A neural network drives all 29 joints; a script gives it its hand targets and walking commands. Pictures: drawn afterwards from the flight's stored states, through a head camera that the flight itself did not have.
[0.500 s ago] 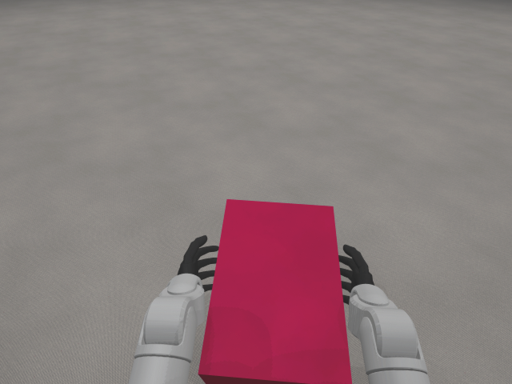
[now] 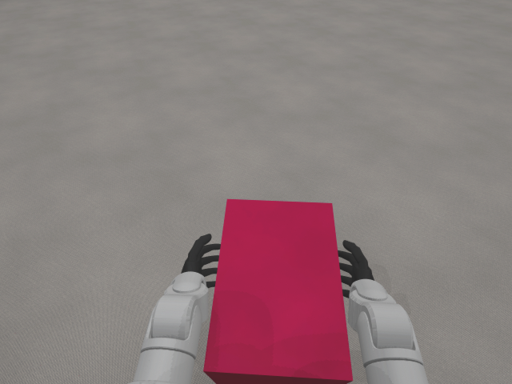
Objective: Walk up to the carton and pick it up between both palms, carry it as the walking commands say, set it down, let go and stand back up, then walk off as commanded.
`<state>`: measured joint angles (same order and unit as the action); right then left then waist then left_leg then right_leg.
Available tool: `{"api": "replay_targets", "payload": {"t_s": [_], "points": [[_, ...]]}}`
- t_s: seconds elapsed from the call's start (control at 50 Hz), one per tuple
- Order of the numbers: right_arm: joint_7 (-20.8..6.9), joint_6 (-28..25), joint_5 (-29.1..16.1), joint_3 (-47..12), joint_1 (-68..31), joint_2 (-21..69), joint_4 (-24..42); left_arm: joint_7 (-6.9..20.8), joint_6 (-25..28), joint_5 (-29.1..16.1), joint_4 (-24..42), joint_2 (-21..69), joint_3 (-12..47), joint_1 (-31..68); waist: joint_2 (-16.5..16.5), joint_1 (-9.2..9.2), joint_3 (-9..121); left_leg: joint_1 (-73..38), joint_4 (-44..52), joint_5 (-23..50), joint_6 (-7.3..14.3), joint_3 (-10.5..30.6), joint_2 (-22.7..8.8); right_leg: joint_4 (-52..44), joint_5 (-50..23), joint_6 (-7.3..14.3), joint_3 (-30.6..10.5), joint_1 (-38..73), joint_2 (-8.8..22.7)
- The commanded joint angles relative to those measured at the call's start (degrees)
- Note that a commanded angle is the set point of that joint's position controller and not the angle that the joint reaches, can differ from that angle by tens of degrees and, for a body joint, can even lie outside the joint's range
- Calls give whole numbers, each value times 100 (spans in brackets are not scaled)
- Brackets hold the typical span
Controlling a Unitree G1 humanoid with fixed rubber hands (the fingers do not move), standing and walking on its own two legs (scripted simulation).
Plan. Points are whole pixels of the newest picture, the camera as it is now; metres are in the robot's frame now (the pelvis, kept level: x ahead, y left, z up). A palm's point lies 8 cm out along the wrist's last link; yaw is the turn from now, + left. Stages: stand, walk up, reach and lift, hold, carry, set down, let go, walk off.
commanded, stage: hold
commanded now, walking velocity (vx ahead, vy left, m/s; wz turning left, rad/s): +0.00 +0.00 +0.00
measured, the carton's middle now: (274, 303) +0.29 +0.00 -0.04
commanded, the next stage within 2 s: set down in 0.08 s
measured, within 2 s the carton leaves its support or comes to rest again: neither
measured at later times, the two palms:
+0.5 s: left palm (193, 312) +0.24 +0.12 +0.02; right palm (367, 303) +0.26 -0.14 +0.03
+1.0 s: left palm (202, 317) +0.27 +0.13 -0.06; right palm (355, 325) +0.26 -0.14 -0.05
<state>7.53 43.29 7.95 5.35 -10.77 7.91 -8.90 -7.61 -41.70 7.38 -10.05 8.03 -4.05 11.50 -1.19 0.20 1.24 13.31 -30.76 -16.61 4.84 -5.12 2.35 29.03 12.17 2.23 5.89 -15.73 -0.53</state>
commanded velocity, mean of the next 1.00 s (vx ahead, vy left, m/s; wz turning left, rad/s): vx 0.00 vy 0.00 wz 0.00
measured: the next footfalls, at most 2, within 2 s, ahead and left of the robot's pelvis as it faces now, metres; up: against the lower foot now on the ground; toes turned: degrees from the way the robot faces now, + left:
none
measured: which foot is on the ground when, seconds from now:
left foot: down 0.00-1.00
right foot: down 0.00-1.00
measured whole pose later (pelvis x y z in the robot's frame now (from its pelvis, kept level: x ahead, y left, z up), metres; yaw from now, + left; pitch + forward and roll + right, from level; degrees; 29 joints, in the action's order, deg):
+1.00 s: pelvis -0.14 -0.03 -0.06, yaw +3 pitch -5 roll -2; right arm 5.2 22.5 21.6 37.8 -48.7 11.4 -41.1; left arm -0.2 -22.6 26.5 -46.5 6.4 -33.5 53.1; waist 3.1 0.9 -20.1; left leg 35.0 -54.3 -15.2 3.3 -0.6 2.0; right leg 50.3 15.2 3.2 1.9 -35.4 -5.5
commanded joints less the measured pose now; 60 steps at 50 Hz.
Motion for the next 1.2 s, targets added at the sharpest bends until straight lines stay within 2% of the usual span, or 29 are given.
{"api": "replay_targets", "payload": {"t_s": [0.0,0.04,0.06,0.08,0.1,0.14,0.18,0.2,0.26,0.34,0.42,0.44,0.5,0.56,0.58,0.66,0.7,0.72,0.76,0.78,0.86,0.94,1.02,1.06,1.08,1.1,1.12,1.16,1.18], "points": [[-1357,-549,-1078,-2761,-2522,5300,942,1347,547,-1041,733,5654,3009,2301,-214,-75,2159,-1187,518,4232,-499,1709,-540,-308,-1732,32,-1334,1464,-317],[-1444,-577,-1167,-2699,-2771,5513,859,1475,634,-1141,687,5842,3072,2821,176,-322,2423,-1332,420,4333,-489,1764,-542,-346,-2027,-28,-1356,1458,-268],[-1480,-601,-1263,-2912,-2846,5623,1025,1504,647,-1172,679,6037,3105,2752,141,-306,2589,-1332,388,4479,-469,1743,-510,-302,-2295,-50,-1354,1635,-247],[-1637,-769,-1564,-3423,-2418,5487,1382,1312,798,-982,1678,6438,3727,1928,-254,22,3881,-1772,279,5287,-501,1846,-519,-100,-2717,-12,-1359,1729,-482],[-1686,-752,-1567,-3382,-2576,5432,1505,1310,785,-979,1536,6387,3712,1936,-16,-93,3575,-1741,315,5158,-478,1810,-530,-172,-2557,-74,-1299,1434,-506],[-1712,-740,-1372,-3126,-2678,5289,1063,1354,748,-762,763,6149,3268,2044,-68,-65,2567,-1301,392,3998,-429,1814,-503,-307,-2063,-28,-1417,1286,-389],[-1749,-743,-1027,-2886,-3309,5000,239,1390,645,-177,-1214,5778,1957,1592,55,489,1104,-465,671,1827,-274,1468,-207,-542,-1057,10,-1386,1212,-182],[-1672,-652,-732,-2423,-3014,4962,-316,1457,642,-131,-1589,5664,1847,1501,358,80,288,-361,845,1235,-197,1536,-245,-699,-739,-27,-1340,967,-125],[-1624,-693,-376,-1736,-3845,5159,-1322,1742,836,-11,-2201,5096,835,2716,562,289,-354,35,628,-458,-15,1311,-82,-966,1447,14,-1696,1119,132],[-1442,-966,-21,-429,-5015,5708,-2764,1983,1283,-75,-2393,4700,252,5627,381,-162,-436,81,204,-1008,44,1184,1,-1006,2310,58,-1860,869,183],[-1204,-1364,4,254,-5552,6011,-3437,1993,1578,223,-2753,4782,44,6638,124,-264,129,103,-150,-832,12,1231,-63,-793,2267,108,-2119,604,284],[-1180,-1443,284,785,-5625,5564,-3678,1943,1587,421,-3159,4903,-121,6688,-235,-482,97,572,54,-1423,58,1471,-232,-374,1992,127,-1833,635,55],[-1026,-1525,561,1222,-6015,5211,-4001,1843,1682,1000,-3806,4640,-1017,6432,-767,-57,230,1672,10,-1681,55,1345,-247,2,2012,184,-1938,1442,45],[-937,-1622,714,1425,-6590,4791,-3789,1788,1729,1414,-4506,4271,-1887,6318,-271,-5,287,1598,-271,-1466,131,1410,-282,32,2515,131,-2106,1108,48],[-910,-1698,763,1323,-7051,4744,-3490,1819,1729,1571,-4671,4138,-2170,6363,-257,265,579,1349,-428,-1344,81,1242,-236,-192,2882,197,-2289,1272,110],[-766,-1776,1074,1381,-7384,4304,-3142,1809,1820,1503,-4490,3917,-2171,6741,524,-217,1109,1009,-914,-957,102,1266,-123,101,2800,204,-2061,524,-41],[-700,-1890,1075,1284,-7552,4249,-2978,1801,1909,1484,-4396,3829,-2150,6745,640,-175,1092,966,-1082,-590,88,1210,-94,137,2627,140,-2117,145,41],[-712,-1917,971,994,-7679,4467,-2987,1801,1961,1449,-4256,3611,-2204,6933,794,120,1502,857,-1238,-372,50,1074,-110,70,2812,102,-2199,188,103],[-715,-1964,898,876,-7621,4576,-3131,1798,2071,1194,-3979,3860,-1692,7365,739,-173,1909,518,-1350,-421,14,1196,-141,197,2784,79,-2260,-162,85],[-761,-1952,748,740,-7575,4852,-3381,1751,2175,1264,-3789,3502,-1635,7609,610,179,1948,821,-1460,-435,-14,1099,-122,216,2859,85,-2351,42,116],[-983,-2126,800,1088,-7450,4555,-3725,1580,2095,1332,-3948,4029,-1386,7424,-414,53,2161,734,-1175,-1445,-128,1528,-114,984,2313,187,-1885,-544,-95],[-1372,-2373,797,1303,-7998,3868,-3602,1155,2091,1317,-3800,4794,-1312,7147,-1281,272,2115,480,-355,-3286,-297,2359,-363,2171,1147,58,-1048,-1587,-447],[-1538,-2413,1068,1638,-8025,3626,-3763,1093,2078,1189,-3730,4608,-1185,7446,-1018,-206,2107,651,-635,-3220,-381,2377,-264,2340,1108,11,-849,-2134,-438],[-1538,-2482,1222,1586,-8073,3639,-3553,1120,2164,818,-3356,4696,-851,7885,-574,-675,2563,992,-817,-3220,-420,2434,-249,2358,1055,53,-951,-1986,-453],[-1508,-2446,1264,1683,-7940,3382,-3747,1148,2170,600,-3112,4975,-418,8092,-467,-1281,2501,1105,-896,-2958,-497,2507,-310,2393,848,7,-854,-2112,-510],[-1479,-2442,1178,1330,-8180,3719,-3395,1195,2182,578,-3268,4655,-652,8124,17,-905,2751,1269,-1218,-3020,-356,2310,-173,2294,1362,21,-1083,-1900,-421],[-1482,-2458,1187,1454,-8123,3488,-3492,1219,2223,304,-3008,4854,-229,8427,-79,-1323,3040,1176,-1105,-3053,-499,2450,-337,2388,1056,-14,-1018,-2055,-470],[-1454,-2502,955,902,-8868,3544,-2981,1228,2207,302,-3530,4660,-560,8364,218,-834,2911,1521,-1361,-2771,-435,2215,-150,2270,1449,-13,-1153,-1896,-443],[-1474,-2551,1032,1104,-8575,3443,-3096,1189,2294,186,-3441,4964,-177,8467,21,-1251,3234,1704,-1423,-2837,-546,2345,-245,2447,1143,-6,-1099,-2123,-477]]}}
